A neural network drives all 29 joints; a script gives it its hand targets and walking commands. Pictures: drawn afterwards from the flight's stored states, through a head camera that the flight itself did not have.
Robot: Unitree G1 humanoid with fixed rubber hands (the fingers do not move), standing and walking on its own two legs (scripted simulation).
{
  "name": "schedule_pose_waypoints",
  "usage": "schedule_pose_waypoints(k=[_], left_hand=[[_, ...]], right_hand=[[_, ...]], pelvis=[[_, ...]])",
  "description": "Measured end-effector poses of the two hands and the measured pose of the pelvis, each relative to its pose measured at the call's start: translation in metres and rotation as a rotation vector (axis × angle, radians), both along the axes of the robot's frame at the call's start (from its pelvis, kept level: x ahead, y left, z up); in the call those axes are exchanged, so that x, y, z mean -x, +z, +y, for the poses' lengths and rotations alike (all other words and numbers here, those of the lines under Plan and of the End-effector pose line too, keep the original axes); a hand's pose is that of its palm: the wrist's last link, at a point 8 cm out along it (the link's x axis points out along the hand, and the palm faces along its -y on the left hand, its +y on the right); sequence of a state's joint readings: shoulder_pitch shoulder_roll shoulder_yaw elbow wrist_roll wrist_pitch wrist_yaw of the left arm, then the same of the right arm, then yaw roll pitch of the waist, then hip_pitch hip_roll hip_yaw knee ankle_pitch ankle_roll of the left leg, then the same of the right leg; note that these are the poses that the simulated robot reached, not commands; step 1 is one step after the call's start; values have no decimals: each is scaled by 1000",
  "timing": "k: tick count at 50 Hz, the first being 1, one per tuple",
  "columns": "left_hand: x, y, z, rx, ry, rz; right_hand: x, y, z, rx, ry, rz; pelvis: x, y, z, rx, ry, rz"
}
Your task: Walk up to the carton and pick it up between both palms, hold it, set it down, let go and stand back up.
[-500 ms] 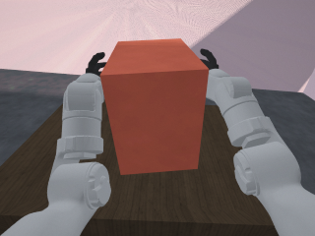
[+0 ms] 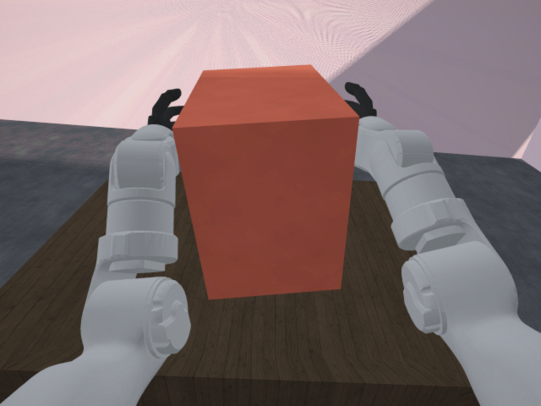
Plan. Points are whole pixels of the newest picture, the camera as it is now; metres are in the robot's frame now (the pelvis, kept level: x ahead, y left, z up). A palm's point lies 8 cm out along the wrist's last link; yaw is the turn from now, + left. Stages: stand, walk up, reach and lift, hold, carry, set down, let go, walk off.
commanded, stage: hold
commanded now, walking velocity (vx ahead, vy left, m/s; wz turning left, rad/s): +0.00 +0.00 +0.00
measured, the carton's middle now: (265, 169) +0.38 -0.01 +0.26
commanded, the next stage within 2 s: set down in 1.12 s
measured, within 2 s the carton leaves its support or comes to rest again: neither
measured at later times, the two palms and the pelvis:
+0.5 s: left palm (161, 143) +0.37 +0.13 +0.31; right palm (359, 134) +0.36 -0.14 +0.33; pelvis +0.00 +0.00 +0.00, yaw +0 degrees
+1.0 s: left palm (159, 141) +0.37 +0.14 +0.31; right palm (359, 134) +0.36 -0.14 +0.33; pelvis +0.00 +0.00 +0.00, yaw +0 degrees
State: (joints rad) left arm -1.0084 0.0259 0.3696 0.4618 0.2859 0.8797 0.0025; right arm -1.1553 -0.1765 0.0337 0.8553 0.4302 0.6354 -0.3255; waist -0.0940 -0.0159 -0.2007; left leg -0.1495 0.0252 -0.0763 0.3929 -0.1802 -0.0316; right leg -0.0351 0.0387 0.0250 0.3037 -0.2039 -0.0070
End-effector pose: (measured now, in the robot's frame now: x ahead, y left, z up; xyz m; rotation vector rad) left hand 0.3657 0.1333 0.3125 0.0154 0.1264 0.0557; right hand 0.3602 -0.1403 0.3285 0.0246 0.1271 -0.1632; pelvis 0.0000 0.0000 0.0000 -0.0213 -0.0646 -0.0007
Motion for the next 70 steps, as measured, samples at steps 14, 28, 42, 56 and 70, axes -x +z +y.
schedule_pose_waypoints(k=[14, 28, 42, 56, 70], left_hand=[[-1, -2, 3, 2, 5, 0], [-3, -5, 1, 5, 5, 5], [-1, -2, 2, 6, 8, -3], [0, 0, 2, 4, 4, -6], [-11, 41, -3, 67, -72, -132]], right_hand=[[-3, 0, 3, 5, 5, 1], [-4, -4, 1, 7, 4, 7], [-2, -4, 2, 6, 8, 1], [0, 0, 2, 4, 4, -1], [7, 44, -1, -1, -52, -141]], pelvis=[[-1, 0, 0, 1, 1, 1], [-3, 0, 0, 1, 2, -1], [-3, 0, 0, 0, 1, -3], [-1, 0, 0, 1, 2, -3], [2, 2, 1, -5, 0, -28]])
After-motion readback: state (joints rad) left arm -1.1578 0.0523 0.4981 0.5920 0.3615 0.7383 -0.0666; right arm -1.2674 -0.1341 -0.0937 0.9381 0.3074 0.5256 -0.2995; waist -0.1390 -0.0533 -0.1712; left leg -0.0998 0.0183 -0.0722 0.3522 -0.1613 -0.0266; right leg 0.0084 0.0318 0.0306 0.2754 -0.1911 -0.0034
